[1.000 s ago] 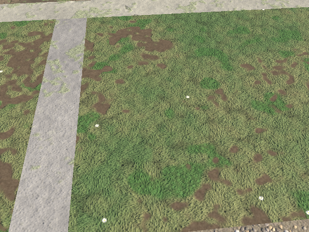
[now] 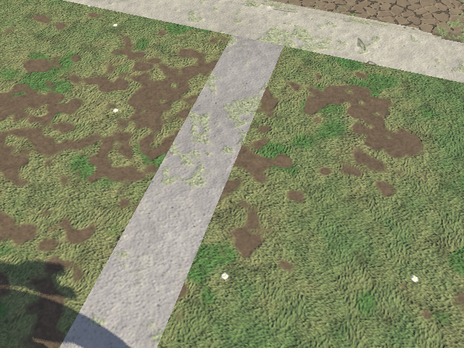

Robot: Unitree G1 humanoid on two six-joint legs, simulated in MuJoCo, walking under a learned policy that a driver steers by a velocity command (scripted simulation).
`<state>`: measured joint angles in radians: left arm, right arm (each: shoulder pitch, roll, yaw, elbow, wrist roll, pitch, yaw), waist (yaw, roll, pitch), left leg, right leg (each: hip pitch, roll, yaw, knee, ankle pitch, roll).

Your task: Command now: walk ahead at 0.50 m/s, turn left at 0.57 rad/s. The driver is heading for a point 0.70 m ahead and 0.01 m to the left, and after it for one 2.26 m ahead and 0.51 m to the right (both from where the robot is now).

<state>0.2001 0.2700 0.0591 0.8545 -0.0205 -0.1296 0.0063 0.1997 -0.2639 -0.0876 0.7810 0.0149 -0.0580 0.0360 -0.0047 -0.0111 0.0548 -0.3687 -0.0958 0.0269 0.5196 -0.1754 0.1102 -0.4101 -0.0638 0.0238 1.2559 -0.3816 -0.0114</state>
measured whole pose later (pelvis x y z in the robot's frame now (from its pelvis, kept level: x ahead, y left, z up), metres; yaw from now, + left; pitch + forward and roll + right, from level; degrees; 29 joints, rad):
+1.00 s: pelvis +0.50 +0.09 +0.01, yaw +14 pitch +2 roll +0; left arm 0.31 0.30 0.06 0.84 -0.03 -0.06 0.00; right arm 0.17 -0.25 -0.05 0.70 -0.01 -0.09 0.02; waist 0.02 -0.04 0.02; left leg -0.32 0.01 0.07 0.47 -0.18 0.03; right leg -0.47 -0.04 0.04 1.14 -0.41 0.01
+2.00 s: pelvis +0.64 +0.14 +0.01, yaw -21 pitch +2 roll -1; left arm 0.21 0.34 0.11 0.62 -0.02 0.07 0.01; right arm 0.17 -0.25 -0.06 0.71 -0.02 0.01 -0.04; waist -0.02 -0.04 0.03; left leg -0.25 0.05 0.06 0.45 -0.23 0.01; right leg -0.55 0.01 0.06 1.07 -0.37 0.09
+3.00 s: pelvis +0.63 +0.11 +0.00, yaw -29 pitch +1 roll -2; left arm 0.21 0.29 0.09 0.67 0.02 0.00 0.03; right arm 0.15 -0.31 -0.07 0.61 0.02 0.03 -0.01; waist 0.01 0.04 0.04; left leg -0.39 -0.05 -0.13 0.76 -0.40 0.00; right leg -0.28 0.02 -0.03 0.58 -0.31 -0.02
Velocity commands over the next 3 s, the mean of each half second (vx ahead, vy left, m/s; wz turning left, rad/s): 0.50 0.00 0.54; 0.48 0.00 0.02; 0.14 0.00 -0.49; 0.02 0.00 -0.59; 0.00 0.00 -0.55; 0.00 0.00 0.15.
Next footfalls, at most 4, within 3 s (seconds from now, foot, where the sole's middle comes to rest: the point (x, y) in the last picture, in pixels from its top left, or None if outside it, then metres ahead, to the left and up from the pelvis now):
0.36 right None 0.40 -0.11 -0.77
0.86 left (164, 312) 0.55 0.21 -0.77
1.32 right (236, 252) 0.74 0.01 -0.77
1.76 left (162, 256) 0.73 0.24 -0.77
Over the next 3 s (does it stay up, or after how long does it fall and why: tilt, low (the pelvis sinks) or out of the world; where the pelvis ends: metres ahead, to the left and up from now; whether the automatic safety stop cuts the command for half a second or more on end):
stays up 0.63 0.11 0.00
